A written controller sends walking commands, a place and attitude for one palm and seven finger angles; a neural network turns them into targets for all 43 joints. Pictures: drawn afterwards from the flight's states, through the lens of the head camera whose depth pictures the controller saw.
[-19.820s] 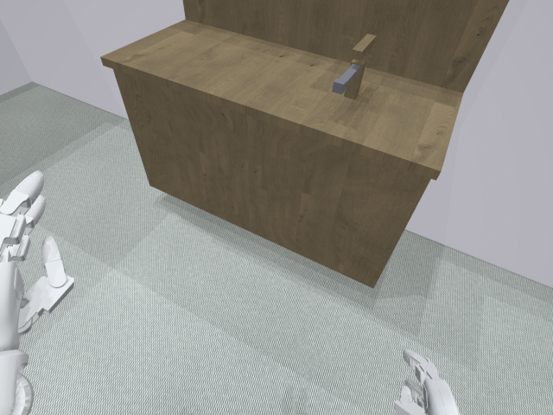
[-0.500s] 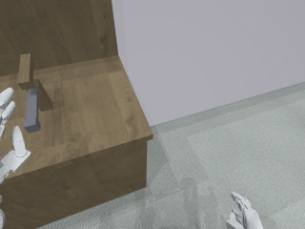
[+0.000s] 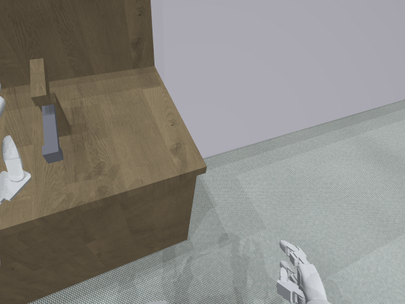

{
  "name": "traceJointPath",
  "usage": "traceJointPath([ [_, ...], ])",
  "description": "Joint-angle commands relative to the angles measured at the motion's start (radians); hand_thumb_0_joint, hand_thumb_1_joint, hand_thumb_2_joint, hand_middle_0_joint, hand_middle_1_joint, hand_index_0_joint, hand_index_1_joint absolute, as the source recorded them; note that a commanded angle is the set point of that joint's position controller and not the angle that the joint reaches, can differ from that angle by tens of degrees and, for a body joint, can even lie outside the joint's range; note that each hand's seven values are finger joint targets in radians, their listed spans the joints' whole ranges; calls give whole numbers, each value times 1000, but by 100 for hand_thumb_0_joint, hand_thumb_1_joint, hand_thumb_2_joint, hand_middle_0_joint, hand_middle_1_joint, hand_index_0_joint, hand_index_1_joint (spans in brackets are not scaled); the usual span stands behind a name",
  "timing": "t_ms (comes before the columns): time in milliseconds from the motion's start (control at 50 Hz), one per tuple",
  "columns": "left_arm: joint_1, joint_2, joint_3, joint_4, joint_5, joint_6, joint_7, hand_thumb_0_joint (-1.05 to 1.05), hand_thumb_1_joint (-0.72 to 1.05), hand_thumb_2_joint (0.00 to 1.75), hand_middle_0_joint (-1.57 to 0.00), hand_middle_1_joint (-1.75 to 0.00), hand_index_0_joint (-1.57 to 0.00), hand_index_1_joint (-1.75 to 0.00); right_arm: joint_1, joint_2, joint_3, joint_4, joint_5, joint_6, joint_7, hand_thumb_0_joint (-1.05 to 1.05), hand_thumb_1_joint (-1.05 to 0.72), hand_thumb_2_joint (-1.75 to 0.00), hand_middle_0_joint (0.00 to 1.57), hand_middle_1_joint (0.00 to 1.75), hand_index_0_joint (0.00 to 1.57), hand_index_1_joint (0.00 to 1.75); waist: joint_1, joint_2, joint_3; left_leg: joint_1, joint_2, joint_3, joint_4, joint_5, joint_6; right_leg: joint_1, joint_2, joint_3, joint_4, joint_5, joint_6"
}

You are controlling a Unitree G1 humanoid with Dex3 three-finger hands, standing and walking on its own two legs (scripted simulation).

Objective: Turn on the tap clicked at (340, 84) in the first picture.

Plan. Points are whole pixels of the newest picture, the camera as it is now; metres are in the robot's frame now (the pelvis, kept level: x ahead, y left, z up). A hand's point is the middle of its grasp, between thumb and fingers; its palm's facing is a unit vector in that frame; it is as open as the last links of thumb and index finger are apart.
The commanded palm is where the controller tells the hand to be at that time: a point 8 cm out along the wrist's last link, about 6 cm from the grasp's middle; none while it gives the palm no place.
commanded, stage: come to a stop and stand still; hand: left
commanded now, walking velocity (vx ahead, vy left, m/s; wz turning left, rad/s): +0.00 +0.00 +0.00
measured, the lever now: (52, 153) +0.36 +0.34 +0.06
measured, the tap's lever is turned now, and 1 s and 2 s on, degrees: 0 0 0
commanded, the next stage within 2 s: look again from close up in 0.26 s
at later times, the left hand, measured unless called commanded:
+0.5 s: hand (52, 182) +0.24 +0.24 +0.16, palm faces +0.37 -0.85 -0.36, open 7.4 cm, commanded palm +0.18 +0.28 +0.18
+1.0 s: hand (57, 175) +0.25 +0.24 +0.17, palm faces +0.39 -0.84 -0.37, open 7.4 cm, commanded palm +0.18 +0.27 +0.18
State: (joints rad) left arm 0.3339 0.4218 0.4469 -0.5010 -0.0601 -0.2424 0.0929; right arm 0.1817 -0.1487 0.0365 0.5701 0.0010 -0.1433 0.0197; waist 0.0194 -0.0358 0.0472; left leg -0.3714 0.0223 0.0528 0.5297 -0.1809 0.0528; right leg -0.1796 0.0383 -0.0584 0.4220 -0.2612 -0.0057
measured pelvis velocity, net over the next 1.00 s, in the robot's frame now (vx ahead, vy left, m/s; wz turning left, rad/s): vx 0.03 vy -0.01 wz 0.02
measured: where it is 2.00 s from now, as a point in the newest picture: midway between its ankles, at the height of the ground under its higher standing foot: outside the picture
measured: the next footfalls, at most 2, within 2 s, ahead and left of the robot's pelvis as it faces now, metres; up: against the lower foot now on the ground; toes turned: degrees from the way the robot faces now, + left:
left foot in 1.68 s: +0.04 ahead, +0.06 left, +0.00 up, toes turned +4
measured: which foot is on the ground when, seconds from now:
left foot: down 0.00-1.00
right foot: down 0.00-1.00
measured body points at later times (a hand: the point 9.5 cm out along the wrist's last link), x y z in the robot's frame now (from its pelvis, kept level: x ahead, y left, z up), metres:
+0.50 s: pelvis +0.02 +0.00 +0.00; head +0.02 +0.01 +0.45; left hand +0.21 +0.29 +0.18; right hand +0.19 -0.23 -0.07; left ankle +0.06 +0.08 -0.74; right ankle -0.03 -0.12 -0.74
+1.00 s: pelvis +0.03 -0.01 +0.01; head +0.05 +0.00 +0.45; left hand +0.22 +0.28 +0.19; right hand +0.22 -0.22 -0.07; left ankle +0.06 +0.08 -0.74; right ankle -0.03 -0.12 -0.74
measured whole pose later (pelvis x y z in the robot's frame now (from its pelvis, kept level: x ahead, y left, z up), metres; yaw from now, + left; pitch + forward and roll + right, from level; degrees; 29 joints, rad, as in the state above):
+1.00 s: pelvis +0.03 -0.01 +0.01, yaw +1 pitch +1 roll +0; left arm 0.42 0.37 0.35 -0.47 -0.06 -0.14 0.11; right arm 0.19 -0.18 0.04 0.55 0.01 -0.07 -0.05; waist 0.01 -0.02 0.02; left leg -0.27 -0.02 0.05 0.42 -0.17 0.04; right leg -0.11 0.00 -0.06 0.39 -0.29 -0.01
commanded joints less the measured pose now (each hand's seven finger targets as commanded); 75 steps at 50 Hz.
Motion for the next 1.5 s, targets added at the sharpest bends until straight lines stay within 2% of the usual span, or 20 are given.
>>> traceJointPath([
  [0,107,68,-8,-140,-2,-8,8,0,90,90,-20,-30,-20,-30,-51,-165,-66,-159,14,-27,-20,0,-90,-90,20,30,20,30,-9,125,-202,165,111,-156,-171,-90,-27,-22,-72,75,-74,1,-18],
  [40,65,85,-7,-127,7,-1,13,0,90,90,-20,-30,-20,-30,-65,-167,-59,-161,11,-16,-35,0,-90,-90,20,30,20,30,-12,81,-115,91,92,-158,-208,-248,-29,-51,-73,88,-117,-86,-24],
  [60,20,122,21,-148,13,0,19,0,90,90,-20,-30,-20,-30,-81,-168,-56,-164,8,-11,-45,0,-90,-90,20,30,20,30,-12,82,-88,92,85,-151,-214,-270,-30,-74,-75,96,-137,-118,-26],
  [120,-45,122,10,-129,21,-2,24,0,90,90,-20,-30,-20,-30,-80,-168,-52,-162,4,-10,-62,0,-90,-90,20,30,20,30,-12,80,-59,103,57,-125,-188,-249,-27,-98,-81,119,-180,-161,-32],
  [140,-71,120,5,-138,21,-5,25,0,90,90,-20,-30,-20,-30,-77,-168,-54,-161,5,-12,-65,0,-90,-90,20,30,20,30,-12,75,-60,117,48,-119,-173,-232,-27,-103,-87,125,-190,-172,-36],
  [160,-116,143,17,-177,26,-8,28,0,90,90,-20,-30,-20,-30,-93,-169,-52,-163,4,-12,-70,0,-90,-90,20,30,20,30,-13,112,-65,140,45,-114,-165,-209,-27,-113,-95,135,-196,-173,-38],
  [260,-90,94,-27,-163,27,-11,30,0,90,90,-20,-30,-20,-30,-83,-172,-55,-152,4,-28,-69,0,-90,-90,20,30,20,30,-8,146,-109,204,46,-120,-157,-118,-22,-76,-94,124,-171,-72,-33],
  [440,40,100,7,-115,14,1,27,0,90,90,-20,-30,-20,-30,-66,-176,-60,-149,10,-7,-69,0,-90,-90,20,30,20,30,1,71,-160,213,60,-124,-153,112,-17,10,-82,80,-98,131,-15],
  [500,34,105,11,-142,9,4,24,0,90,90,-20,-30,-20,-30,-71,-173,-56,-156,12,-2,-71,0,-90,-90,20,30,20,30,0,78,-176,231,62,-125,-148,187,-19,19,-78,70,-80,156,-13],
  [680,-8,97,-11,-196,14,12,32,0,90,90,-20,-30,-20,-30,-67,-174,-54,-148,9,1,-74,0,-90,-90,20,30,20,30,-3,127,-194,273,71,-122,-135,247,-19,18,-78,65,-57,186,-11],
  [760,5,101,-2,-182,16,20,37,0,90,90,-20,-30,-20,-30,-71,-170,-56,-150,12,7,-75,0,-90,-90,20,30,20,30,-3,120,-190,267,73,-124,-132,240,-21,25,-84,68,-64,185,-14],
  [840,7,100,-6,-170,5,32,36,0,90,90,-20,-30,-20,-30,-71,-168,-56,-156,12,17,-76,0,-90,-90,20,30,20,30,-6,124,-158,251,85,-161,-182,211,-31,14,-63,48,-63,121,-4],
  [960,40,116,12,-216,-5,40,35,0,90,90,-20,-30,-20,-30,-66,-162,-58,-169,10,24,-72,0,-90,-90,20,30,20,30,-8,146,-181,275,91,-187,-199,264,-49,16,-51,29,-63,85,-3],
  [1020,65,112,9,-223,-11,42,35,0,90,90,-20,-30,-20,-30,-61,-163,-61,-168,9,23,-70,0,-90,-90,20,30,20,30,-8,155,-188,267,94,-193,-211,205,-45,19,-50,29,-78,53,-3],
  [1140,99,116,23,-207,-23,53,39,0,90,90,-20,-30,-20,-30,-53,-163,-65,-160,14,31,-68,0,-90,-90,20,30,20,30,-9,101,-202,243,72,-157,-162,214,-26,50,-73,27,-110,132,0],
  [1260,71,128,19,-229,-27,51,36,0,90,90,-20,-30,-20,-30,-49,-160,-68,-155,15,32,-72,0,-90,-90,20,30,20,30,-10,108,-165,262,91,-126,-95,412,-17,-26,-82,32,-94,291,29],
  [1300,63,114,6,-216,-28,44,30,0,90,90,-20,-30,-20,-30,-37,-160,-75,-155,14,37,-69,0,-90,-90,20,30,20,30,-11,84,-169,264,94,-109,-73,441,-14,-36,-84,33,-86,350,46],
  [1360,94,104,10,-179,-27,50,43,0,90,90,-20,-30,-20,-30,-58,-155,-70,-161,22,48,-64,0,-90,-90,20,30,20,30,-2,48,-198,223,46,-59,-19,278,-19,13,-131,71,-118,421,65],
  [1420,118,109,18,-154,-26,56,55,0,90,90,-20,-30,-20,-30,-82,-156,-67,-168,25,58,-68,0,-90,-90,20,30,20,30,5,-23,-159,120,-6,-35,49,50,-25,17,-202,129,-141,431,76],
  [1480,106,114,17,-161,-25,49,60,0,90,90,-20,-30,-20,-30,-110,-155,-59,-168,29,57,-73,0,-90,-90,20,30,20,30,15,-43,-97,-17,-13,-67,158,-94,-27,24,-283,209,-158,324,35],
])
